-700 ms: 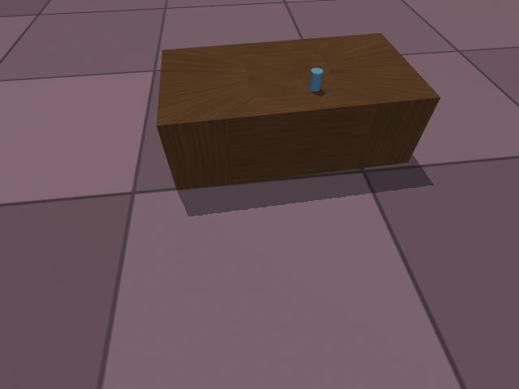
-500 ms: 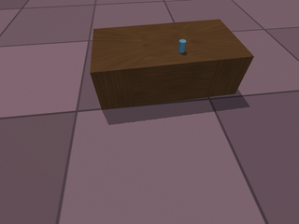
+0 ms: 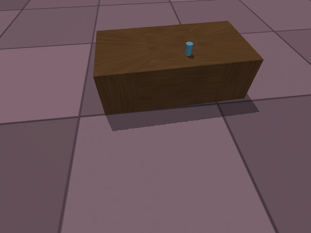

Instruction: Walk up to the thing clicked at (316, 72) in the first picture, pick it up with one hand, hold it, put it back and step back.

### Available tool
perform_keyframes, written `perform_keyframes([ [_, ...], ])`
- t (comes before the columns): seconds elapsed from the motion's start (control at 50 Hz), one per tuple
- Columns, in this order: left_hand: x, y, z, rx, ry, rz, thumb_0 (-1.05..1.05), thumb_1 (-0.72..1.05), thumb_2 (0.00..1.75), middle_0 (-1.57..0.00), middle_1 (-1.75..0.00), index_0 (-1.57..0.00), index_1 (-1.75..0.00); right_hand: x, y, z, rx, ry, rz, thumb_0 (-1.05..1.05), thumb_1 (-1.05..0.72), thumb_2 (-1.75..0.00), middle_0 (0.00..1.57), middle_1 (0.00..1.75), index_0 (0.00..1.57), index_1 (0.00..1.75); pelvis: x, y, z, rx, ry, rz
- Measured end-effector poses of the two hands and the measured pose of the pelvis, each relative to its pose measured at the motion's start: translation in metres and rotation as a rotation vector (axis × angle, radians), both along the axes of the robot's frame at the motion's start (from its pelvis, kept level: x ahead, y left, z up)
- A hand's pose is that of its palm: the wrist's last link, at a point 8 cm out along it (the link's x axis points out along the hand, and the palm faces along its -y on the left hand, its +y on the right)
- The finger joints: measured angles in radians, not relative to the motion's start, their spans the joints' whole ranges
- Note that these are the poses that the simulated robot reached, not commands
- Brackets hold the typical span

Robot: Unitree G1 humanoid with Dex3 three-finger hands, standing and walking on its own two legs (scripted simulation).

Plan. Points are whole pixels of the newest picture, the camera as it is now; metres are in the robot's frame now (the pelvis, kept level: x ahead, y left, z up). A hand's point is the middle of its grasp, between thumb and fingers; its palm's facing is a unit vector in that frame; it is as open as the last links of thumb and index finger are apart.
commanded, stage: stand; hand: right
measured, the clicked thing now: (188, 48) +1.40 -0.24 -0.32
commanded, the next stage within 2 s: walk up in 0.42 s
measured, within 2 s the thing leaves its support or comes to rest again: neither
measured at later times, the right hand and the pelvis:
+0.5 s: hand out of the picture +0.07 -0.26 -0.15, palm faces -0.01 +0.94 -0.33, open 7.3 cm; pelvis +0.00 +0.00 +0.00, yaw +0 degrees
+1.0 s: hand (269, 195) +0.25 -0.34 -0.14, palm faces -0.14 +0.91 -0.38, open 7.4 cm; pelvis +0.15 -0.07 -0.01, yaw +5 degrees
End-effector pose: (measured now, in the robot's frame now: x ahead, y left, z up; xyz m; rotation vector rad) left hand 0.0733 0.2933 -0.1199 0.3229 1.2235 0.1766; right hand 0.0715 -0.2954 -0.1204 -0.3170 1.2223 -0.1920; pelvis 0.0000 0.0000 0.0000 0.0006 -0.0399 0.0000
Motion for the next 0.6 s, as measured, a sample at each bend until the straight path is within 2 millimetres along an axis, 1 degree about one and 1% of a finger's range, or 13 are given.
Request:
perform_keyframes([
  [0.46, -0.003, 0.004, 0.001, -0.009, -0.013, 0.002, 0.01, 0.91, 0.90, -0.20, -0.30, -0.20, -0.30, -0.004, -0.001, 0.002, 0.005, -0.015, 0.000, 0.01, -0.90, -0.90, 0.21, 0.30, 0.21, 0.30, 0.000, 0.001, 0.000, 0.001, 0.002, 0.002],
  [0.52, 0.002, 0.010, 0.004, -0.006, -0.032, 0.006, 0.01, 0.90, 0.90, -0.20, -0.30, -0.20, -0.30, -0.007, -0.010, 0.005, 0.003, -0.037, -0.001, 0.01, -0.90, -0.90, 0.21, 0.30, 0.21, 0.30, 0.006, -0.004, -0.003, 0.009, 0.015, 0.001],
  [0.6, 0.019, 0.012, 0.010, 0.019, -0.044, -0.008, 0.01, 0.91, 0.90, -0.20, -0.30, -0.20, -0.30, -0.016, -0.036, 0.007, -0.024, -0.024, -0.018, 0.01, -0.90, -0.90, 0.21, 0.30, 0.21, 0.30, 0.017, -0.018, -0.006, 0.019, 0.015, 0.003],
])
